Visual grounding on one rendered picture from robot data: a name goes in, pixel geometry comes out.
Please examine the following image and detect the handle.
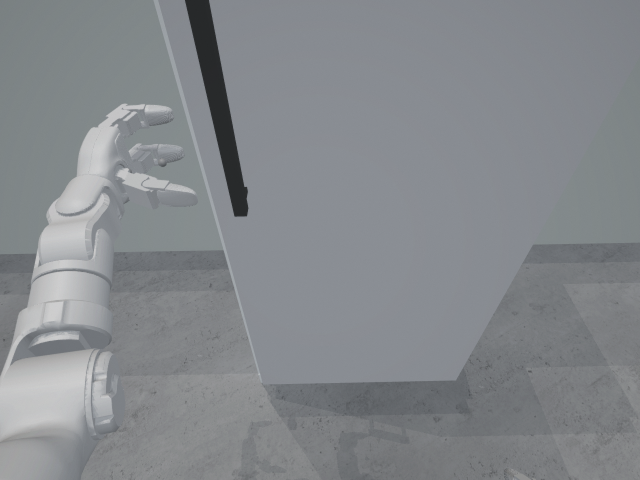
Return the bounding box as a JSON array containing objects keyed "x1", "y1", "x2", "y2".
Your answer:
[{"x1": 185, "y1": 0, "x2": 248, "y2": 217}]

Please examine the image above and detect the left robot hand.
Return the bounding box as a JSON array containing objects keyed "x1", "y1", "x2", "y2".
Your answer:
[{"x1": 77, "y1": 104, "x2": 198, "y2": 210}]

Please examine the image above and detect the robot left forearm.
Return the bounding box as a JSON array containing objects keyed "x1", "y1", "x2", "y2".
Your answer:
[{"x1": 0, "y1": 175, "x2": 125, "y2": 387}]

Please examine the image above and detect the robot left upper arm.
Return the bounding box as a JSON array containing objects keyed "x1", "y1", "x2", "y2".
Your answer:
[{"x1": 0, "y1": 348, "x2": 125, "y2": 480}]

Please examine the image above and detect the fridge door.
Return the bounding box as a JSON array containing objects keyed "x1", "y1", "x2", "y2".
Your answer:
[{"x1": 158, "y1": 0, "x2": 640, "y2": 385}]

